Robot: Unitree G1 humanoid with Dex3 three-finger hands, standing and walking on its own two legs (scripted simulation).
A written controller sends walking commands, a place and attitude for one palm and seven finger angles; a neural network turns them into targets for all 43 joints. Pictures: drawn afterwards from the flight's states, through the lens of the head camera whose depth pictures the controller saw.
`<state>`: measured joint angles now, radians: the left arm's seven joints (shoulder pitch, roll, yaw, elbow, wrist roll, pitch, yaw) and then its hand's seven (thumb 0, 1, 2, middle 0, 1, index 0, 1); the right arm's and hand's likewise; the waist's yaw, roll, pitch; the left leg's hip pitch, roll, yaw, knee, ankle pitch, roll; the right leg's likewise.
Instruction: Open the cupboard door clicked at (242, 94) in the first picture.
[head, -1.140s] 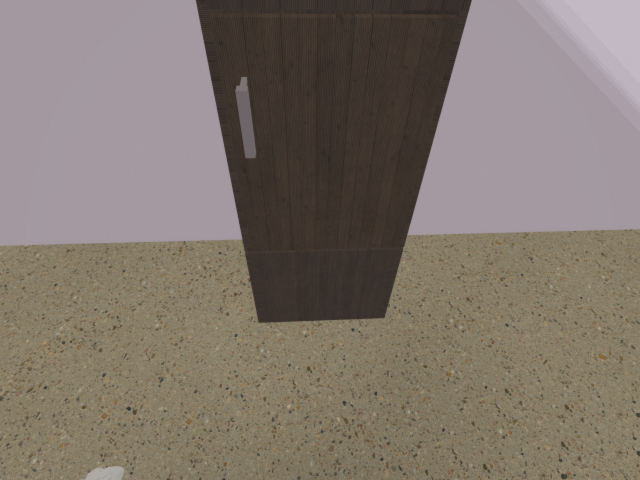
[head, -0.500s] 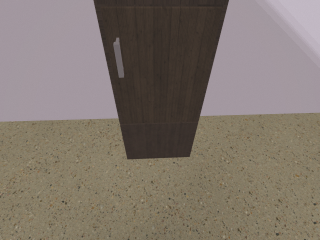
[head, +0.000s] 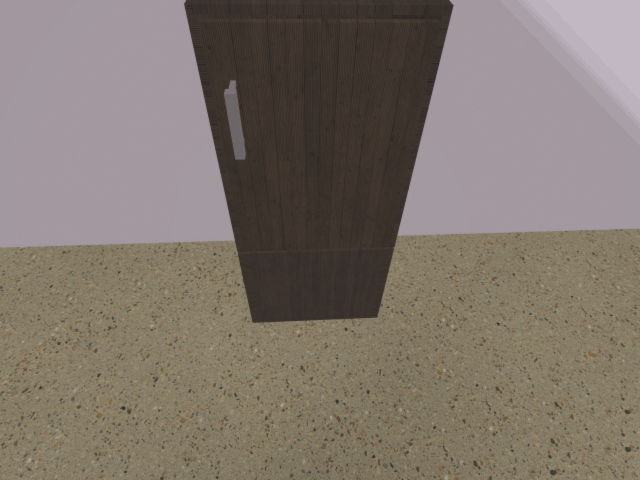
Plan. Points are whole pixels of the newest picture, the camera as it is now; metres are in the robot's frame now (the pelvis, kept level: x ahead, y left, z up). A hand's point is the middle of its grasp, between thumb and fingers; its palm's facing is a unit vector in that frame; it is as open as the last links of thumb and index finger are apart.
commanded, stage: look at it before walking up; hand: left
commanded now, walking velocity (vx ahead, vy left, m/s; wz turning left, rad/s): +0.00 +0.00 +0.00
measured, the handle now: (236, 120) +0.72 +0.21 +0.07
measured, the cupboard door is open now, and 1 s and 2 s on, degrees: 0 0 0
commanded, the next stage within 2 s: turn to face it in 0.30 s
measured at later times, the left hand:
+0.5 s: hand out of the picture +0.07 +0.25 -0.16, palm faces -0.01 -0.94 -0.34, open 7.4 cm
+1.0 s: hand out of the picture +0.00 +0.17 -0.21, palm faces +0.13 -0.98 -0.14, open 7.4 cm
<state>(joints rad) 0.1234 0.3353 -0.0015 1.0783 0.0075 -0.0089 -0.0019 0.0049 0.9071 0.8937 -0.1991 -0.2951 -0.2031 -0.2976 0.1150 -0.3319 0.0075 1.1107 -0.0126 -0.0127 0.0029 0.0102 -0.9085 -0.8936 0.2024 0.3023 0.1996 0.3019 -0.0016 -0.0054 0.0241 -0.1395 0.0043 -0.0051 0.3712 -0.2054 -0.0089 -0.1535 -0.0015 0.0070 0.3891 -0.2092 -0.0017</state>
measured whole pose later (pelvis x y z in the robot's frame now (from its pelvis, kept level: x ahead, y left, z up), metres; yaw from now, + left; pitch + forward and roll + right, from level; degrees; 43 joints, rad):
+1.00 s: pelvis +0.09 +0.01 -0.03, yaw +4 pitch +0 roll -1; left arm 0.42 0.15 0.03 1.15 0.02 -0.03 0.01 0.00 0.91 0.89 -0.20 -0.29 -0.20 -0.30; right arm 0.33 -0.14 -0.01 1.14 -0.02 -0.02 -0.01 0.01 -0.91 -0.89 0.20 0.30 0.20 0.30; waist 0.01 -0.03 0.03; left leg -0.23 0.03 0.09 0.68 -0.44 0.03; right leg -0.14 -0.02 -0.05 0.62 -0.47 0.00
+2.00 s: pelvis +0.15 +0.05 -0.02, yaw +2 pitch -2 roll +0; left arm 0.34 0.21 0.03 0.94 0.02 0.03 0.02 0.01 0.91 0.89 -0.20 -0.29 -0.20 -0.30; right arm 0.26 -0.19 -0.03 0.87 -0.02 0.00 -0.02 0.01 -0.91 -0.89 0.20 0.30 0.20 0.30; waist 0.01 0.02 0.00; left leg -0.26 -0.03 0.13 0.58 -0.29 0.07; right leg -0.31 -0.04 -0.05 0.59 -0.25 0.00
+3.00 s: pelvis +0.18 -0.01 +0.00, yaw +4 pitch -2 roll +1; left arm 0.15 0.29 0.00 1.07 0.01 -0.02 0.02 0.00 0.91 0.89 -0.20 -0.30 -0.20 -0.30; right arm 0.18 -0.30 0.00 1.10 -0.02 -0.01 0.00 0.01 -0.91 -0.89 0.20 0.30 0.20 0.30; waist -0.01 0.03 0.02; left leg -0.11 0.03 0.06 0.33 -0.19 -0.02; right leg -0.15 0.03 -0.10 0.35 -0.17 -0.07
